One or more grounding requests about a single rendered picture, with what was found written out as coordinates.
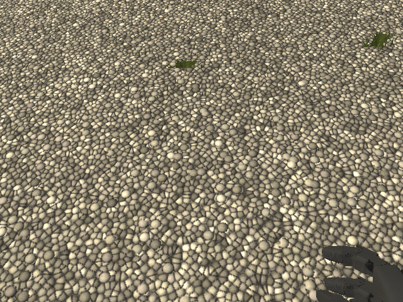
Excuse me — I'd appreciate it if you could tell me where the robot right hand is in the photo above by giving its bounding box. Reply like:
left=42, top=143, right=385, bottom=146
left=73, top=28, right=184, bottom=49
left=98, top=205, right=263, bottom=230
left=316, top=245, right=403, bottom=302

